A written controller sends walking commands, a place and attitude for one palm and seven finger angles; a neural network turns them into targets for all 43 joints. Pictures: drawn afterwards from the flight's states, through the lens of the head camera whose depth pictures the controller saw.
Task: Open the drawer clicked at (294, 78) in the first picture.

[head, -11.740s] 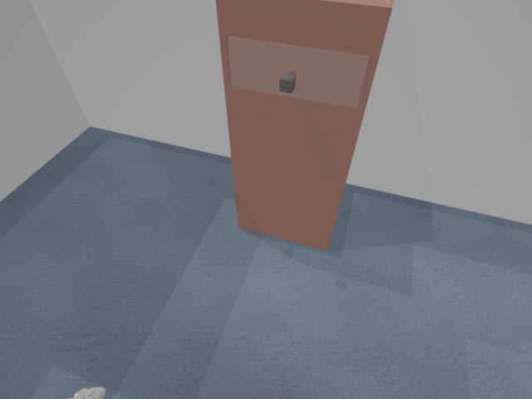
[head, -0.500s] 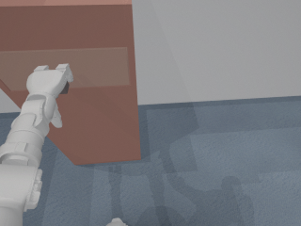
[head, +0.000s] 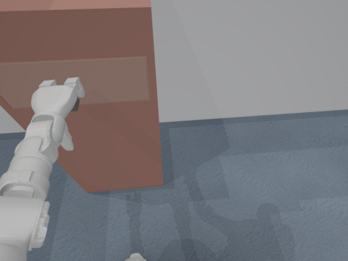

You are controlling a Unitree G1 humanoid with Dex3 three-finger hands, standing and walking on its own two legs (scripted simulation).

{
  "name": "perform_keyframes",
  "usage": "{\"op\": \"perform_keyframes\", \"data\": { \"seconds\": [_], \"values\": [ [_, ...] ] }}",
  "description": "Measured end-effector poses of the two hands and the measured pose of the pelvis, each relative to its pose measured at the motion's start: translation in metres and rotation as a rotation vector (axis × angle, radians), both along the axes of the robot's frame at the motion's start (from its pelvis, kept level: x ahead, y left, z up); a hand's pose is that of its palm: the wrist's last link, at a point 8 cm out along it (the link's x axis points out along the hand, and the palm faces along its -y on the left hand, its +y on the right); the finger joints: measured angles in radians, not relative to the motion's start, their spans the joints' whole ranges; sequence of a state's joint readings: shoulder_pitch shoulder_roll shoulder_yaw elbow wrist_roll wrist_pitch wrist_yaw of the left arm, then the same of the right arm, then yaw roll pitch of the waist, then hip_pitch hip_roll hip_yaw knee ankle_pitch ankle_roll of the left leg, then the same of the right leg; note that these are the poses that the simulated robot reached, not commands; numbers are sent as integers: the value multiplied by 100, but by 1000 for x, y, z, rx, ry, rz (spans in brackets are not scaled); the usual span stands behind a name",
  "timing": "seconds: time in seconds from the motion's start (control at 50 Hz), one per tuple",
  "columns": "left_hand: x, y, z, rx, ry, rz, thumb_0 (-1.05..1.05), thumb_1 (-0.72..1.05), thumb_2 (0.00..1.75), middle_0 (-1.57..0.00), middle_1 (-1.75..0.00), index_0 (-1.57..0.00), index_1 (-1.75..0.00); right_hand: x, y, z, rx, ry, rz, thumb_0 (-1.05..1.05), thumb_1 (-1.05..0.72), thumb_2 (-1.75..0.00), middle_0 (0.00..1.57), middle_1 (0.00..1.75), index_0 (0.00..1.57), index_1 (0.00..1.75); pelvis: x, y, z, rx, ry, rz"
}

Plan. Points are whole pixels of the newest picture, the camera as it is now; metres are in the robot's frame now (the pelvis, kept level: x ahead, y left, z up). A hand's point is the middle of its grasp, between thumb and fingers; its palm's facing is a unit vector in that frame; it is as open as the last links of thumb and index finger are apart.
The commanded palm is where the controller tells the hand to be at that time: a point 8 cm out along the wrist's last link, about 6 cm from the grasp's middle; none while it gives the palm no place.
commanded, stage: close the thumb around the handle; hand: left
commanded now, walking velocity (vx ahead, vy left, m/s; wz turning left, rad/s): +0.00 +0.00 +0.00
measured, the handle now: (70, 95) +0.51 +0.25 +0.07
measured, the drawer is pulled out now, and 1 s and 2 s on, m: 0.00 0.01 0.14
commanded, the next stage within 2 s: pull the drawer open in 0.62 s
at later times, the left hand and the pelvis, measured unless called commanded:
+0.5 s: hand (65, 115) +0.45 +0.26 +0.06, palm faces -0.03 -0.04 -1.00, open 7.0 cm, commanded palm +0.43 +0.26 +0.11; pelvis +0.01 -0.01 +0.00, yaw +1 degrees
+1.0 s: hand (66, 120) +0.44 +0.25 +0.05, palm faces -0.02 -0.06 -1.00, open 7.2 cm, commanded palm +0.40 +0.26 +0.11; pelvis +0.01 +0.00 +0.00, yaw -1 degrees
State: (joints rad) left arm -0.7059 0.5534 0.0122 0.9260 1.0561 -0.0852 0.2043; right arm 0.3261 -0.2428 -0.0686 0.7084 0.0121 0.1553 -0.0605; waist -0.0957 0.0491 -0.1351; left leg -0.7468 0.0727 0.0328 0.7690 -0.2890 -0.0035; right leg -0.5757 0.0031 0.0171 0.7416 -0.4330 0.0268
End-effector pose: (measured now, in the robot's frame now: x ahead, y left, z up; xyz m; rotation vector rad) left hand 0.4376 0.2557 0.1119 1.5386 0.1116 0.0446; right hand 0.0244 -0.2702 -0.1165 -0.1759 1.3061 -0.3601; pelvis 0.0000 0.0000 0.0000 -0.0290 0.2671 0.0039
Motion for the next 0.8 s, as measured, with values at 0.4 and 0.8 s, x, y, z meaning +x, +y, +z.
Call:
{"op": "perform_keyframes", "data": {
  "seconds": [0.4,0.8],
  "values": [
    [-2,0,1,-1,-11,-1,0,37,67,-38,-129,-34,-127,19,-10,2,-6,-19,14,1,-90,-90,21,30,20,30,7,-6,1,4,-2,5],
    [-4,-1,-3,-3,-15,6,0,57,74,-41,-135,-25,-135,15,-7,-1,3,2,16,1,-90,-90,21,30,20,30,5,-6,0,2,-2,12]
  ]
}}
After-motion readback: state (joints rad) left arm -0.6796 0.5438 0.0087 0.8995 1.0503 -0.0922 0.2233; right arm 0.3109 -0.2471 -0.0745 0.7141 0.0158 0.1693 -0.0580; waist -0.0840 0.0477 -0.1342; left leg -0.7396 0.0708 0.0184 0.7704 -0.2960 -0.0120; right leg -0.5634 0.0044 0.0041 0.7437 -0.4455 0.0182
